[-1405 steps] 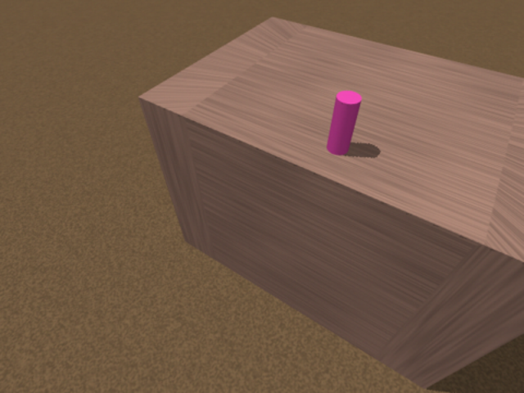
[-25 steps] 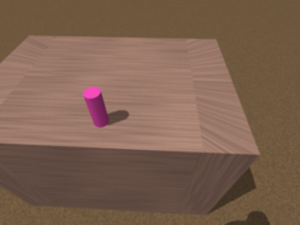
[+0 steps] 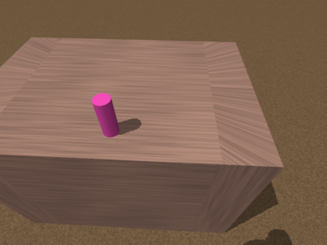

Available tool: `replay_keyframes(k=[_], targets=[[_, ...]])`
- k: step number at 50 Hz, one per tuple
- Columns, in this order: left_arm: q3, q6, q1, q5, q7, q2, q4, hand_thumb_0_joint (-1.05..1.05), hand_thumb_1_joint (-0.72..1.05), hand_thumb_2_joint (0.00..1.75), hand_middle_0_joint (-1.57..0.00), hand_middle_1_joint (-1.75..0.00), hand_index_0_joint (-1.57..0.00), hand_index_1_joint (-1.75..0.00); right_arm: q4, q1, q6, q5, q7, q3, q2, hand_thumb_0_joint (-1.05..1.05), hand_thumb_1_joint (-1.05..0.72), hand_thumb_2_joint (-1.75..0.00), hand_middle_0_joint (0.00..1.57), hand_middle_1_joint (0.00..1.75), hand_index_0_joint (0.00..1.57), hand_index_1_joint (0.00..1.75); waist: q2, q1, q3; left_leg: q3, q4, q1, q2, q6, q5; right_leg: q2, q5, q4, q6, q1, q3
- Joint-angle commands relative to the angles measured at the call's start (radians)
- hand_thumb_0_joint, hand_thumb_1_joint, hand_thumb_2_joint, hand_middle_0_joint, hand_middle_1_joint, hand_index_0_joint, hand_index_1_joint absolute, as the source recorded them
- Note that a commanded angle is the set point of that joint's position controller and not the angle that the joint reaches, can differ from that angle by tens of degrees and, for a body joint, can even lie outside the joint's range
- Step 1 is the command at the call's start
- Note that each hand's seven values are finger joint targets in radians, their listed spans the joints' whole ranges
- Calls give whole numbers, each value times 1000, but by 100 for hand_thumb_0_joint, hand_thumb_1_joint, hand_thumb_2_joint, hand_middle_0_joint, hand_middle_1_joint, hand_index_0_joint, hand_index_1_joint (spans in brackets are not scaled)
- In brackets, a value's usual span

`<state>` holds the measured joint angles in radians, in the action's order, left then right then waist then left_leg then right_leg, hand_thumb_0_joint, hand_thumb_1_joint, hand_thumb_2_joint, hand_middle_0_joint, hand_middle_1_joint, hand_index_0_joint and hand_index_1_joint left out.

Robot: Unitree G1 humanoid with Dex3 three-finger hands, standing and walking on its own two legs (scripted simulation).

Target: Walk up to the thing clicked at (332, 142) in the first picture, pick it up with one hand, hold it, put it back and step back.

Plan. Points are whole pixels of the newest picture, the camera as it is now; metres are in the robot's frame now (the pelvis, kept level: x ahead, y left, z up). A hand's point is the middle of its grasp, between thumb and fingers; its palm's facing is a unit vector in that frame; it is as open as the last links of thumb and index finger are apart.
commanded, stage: stand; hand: left
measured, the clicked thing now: (106, 116) +0.47 +0.19 +0.04
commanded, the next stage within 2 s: step back in 0.78 s
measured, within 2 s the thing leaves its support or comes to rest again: neither
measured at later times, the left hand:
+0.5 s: hand out of the picture +0.07 +0.26 -0.16, palm faces -0.02 -0.94 -0.35, open 7.3 cm
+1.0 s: hand out of the picture +0.05 +0.26 -0.17, palm faces +0.00 -0.91 -0.42, open 7.3 cm
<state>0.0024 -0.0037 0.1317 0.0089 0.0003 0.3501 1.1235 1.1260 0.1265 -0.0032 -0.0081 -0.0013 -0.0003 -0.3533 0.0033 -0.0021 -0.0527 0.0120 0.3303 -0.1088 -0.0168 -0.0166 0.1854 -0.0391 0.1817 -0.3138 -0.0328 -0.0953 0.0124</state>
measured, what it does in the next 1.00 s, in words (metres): stands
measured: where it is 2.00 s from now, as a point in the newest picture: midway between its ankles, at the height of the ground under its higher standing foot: outside the picture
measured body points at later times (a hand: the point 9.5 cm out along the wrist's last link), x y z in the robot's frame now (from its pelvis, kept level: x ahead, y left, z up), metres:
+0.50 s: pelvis +0.00 +0.00 +0.00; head +0.01 +0.00 +0.45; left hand +0.07 +0.30 -0.13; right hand +0.07 -0.30 -0.13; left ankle +0.00 +0.13 -0.75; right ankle -0.01 -0.14 -0.75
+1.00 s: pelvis -0.04 -0.02 -0.02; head +0.02 -0.03 +0.43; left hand +0.05 +0.31 -0.14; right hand +0.07 -0.33 -0.15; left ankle +0.00 +0.13 -0.75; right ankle -0.02 -0.14 -0.75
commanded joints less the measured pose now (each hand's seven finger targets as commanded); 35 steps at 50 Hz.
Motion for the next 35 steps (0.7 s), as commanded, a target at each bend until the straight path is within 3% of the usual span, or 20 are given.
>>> replay_keyframes(k=[1,5,10,19,23,29,35], targets=[[40,-20,-31,3,-9,215,-57,0,90,90,-20,-30,-20,-30,-58,-31,-23,-3,10,-37,-215,0,-90,-90,20,30,20,30,9,3,58,82,-62,-13,-108,35,-100,-97,-93,42,47,10,-71],[40,-24,-35,2,-11,217,-62,0,90,90,-20,-30,-20,-30,-61,-31,-25,-1,10,-38,-212,0,-90,-90,20,30,20,30,-8,2,83,79,-48,9,-112,33,-182,-100,-152,30,47,19,-68],[38,-22,-27,-1,-11,216,-57,0,90,90,-20,-30,-20,-30,-56,-33,-26,0,10,-37,-211,0,-90,-90,20,30,20,30,-10,4,66,80,-50,10,-107,32,-187,-96,-154,29,45,10,-63],[38,-23,-30,1,-11,215,-62,0,90,90,-20,-30,-20,-30,-60,-35,-25,1,10,-39,-215,0,-90,-90,20,30,20,30,-7,4,57,82,-48,10,-112,32,-181,-96,-137,32,44,-2,-64],[39,-21,-31,1,-10,214,-63,0,90,90,-20,-30,-20,-30,-57,-30,-23,-1,10,-40,-216,0,-90,-90,20,30,20,30,5,0,53,76,-56,-11,-105,33,-122,-99,-110,43,46,10,-73],[40,-24,-28,3,-11,219,-64,0,90,90,-20,-30,-20,-30,-64,-46,-24,0,9,-42,-213,0,-90,-90,20,30,20,30,-3,6,79,80,-43,15,-111,34,-177,-99,-142,33,48,15,-64],[42,-21,-30,1,-10,218,-61,0,90,90,-20,-30,-20,-30,-61,-38,-23,-2,9,-38,-211,0,-90,-90,20,30,20,30,3,4,51,80,-60,-11,-104,33,-132,-96,-105,36,47,7,-63]])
